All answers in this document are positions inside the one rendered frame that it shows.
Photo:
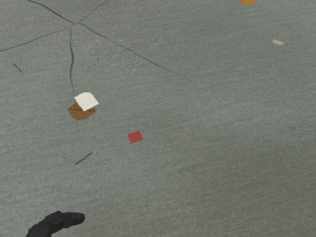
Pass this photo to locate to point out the left robot hand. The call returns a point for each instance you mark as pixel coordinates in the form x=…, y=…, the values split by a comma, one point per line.
x=55, y=222

